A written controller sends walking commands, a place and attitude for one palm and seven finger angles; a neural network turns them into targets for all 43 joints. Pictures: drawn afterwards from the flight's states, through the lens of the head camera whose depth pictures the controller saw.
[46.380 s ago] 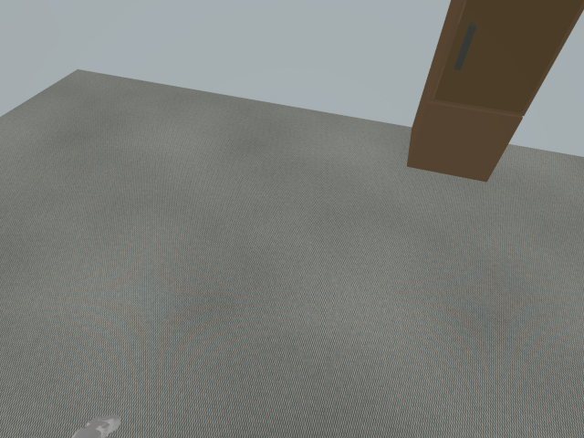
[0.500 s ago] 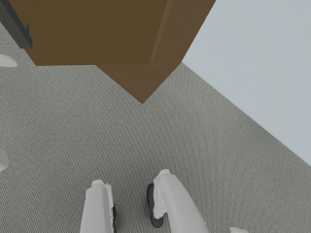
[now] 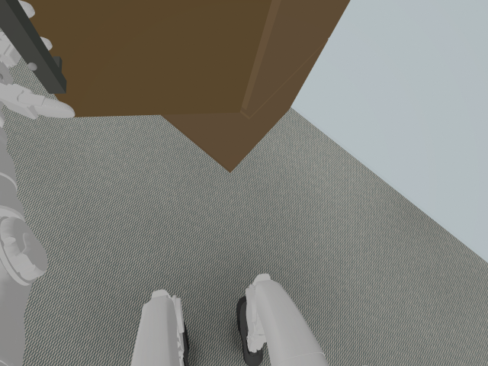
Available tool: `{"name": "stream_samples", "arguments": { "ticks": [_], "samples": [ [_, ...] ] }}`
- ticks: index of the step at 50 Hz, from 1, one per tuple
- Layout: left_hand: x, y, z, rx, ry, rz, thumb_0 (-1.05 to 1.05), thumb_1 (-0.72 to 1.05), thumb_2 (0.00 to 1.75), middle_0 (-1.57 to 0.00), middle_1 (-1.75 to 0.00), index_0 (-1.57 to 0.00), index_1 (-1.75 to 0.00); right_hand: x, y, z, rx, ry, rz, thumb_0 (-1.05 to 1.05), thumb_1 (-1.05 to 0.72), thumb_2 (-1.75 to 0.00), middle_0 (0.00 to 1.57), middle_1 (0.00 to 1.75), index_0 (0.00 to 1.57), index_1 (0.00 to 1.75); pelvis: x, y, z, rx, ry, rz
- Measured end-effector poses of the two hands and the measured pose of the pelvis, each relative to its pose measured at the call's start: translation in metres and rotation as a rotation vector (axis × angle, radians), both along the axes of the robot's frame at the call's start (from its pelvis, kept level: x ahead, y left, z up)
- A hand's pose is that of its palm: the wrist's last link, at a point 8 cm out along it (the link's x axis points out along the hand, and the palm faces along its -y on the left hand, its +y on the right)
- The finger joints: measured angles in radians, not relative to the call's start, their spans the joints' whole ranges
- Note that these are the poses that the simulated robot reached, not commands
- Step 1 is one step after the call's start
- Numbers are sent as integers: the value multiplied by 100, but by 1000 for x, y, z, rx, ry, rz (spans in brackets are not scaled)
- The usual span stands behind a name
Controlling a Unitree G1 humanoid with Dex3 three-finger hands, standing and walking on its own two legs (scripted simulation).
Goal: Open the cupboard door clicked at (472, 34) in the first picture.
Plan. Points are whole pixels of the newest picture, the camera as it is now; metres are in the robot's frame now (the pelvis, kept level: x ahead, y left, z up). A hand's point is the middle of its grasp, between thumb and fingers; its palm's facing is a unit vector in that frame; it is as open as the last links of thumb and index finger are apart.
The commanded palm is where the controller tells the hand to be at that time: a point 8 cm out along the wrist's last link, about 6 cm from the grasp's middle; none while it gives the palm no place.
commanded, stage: slide the fingers in behind the handle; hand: left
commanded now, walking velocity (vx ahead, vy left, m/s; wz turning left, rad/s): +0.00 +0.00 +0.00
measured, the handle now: (33, 36) +0.60 +0.25 +0.05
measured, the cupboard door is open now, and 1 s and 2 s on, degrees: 47 48 59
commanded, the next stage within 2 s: close the thumb around the handle in 0.66 s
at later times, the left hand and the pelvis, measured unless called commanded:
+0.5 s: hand (44, 70) +0.53 +0.23 +0.05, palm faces +0.03 -1.00 -0.04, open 14.1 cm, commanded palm +0.52 +0.25 +0.04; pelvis +0.00 -0.01 +0.00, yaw +1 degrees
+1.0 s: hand (44, 69) +0.54 +0.23 +0.05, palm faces +0.03 -1.00 -0.03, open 12.4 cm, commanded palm +0.52 +0.25 +0.04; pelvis +0.00 +0.00 +0.00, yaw +1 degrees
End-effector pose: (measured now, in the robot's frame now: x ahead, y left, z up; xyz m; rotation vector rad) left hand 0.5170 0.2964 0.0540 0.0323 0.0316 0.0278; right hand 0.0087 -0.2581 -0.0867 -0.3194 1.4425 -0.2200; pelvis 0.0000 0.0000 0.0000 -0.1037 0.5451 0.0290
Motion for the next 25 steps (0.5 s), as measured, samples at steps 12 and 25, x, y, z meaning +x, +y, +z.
{"name": "stream_samples", "arguments": {
  "ticks": [12,25],
  "samples": [
    [-9,-7,4,1,-14,21,-1,-50,30,-28,-119,-29,-120,7,-2,-1,24,-6,4,0,-91,-90,20,30,20,30,3,-4,5,12,-14,3],
    [-8,-16,3,8,-16,0,-1,-50,30,-26,-119,-27,-120,14,-10,-1,6,-7,22,0,-91,-90,20,30,20,30,5,-6,5,13,-15,11]
  ]
}}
